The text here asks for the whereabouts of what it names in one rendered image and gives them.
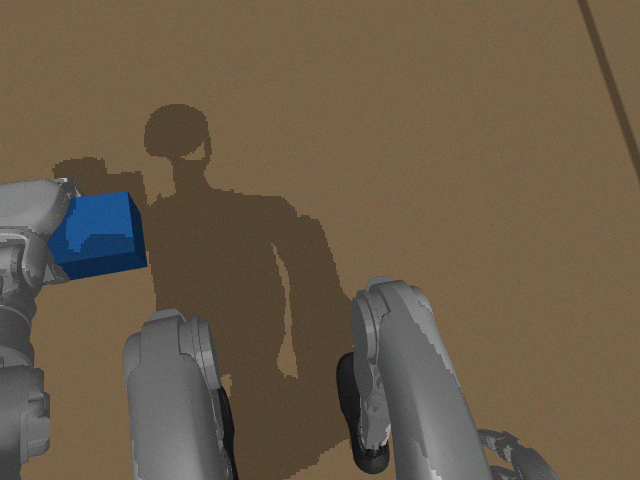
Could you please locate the left robot arm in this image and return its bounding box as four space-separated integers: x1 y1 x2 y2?
0 228 50 480

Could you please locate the left robot foot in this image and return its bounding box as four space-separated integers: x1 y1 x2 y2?
217 385 239 480

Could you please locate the right robot foot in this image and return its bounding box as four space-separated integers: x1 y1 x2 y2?
336 352 390 474

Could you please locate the carton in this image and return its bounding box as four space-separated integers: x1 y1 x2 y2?
43 191 148 285

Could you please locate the left robot hand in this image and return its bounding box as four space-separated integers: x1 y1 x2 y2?
0 176 85 285

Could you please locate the right robot hand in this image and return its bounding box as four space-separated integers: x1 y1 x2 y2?
477 429 560 480

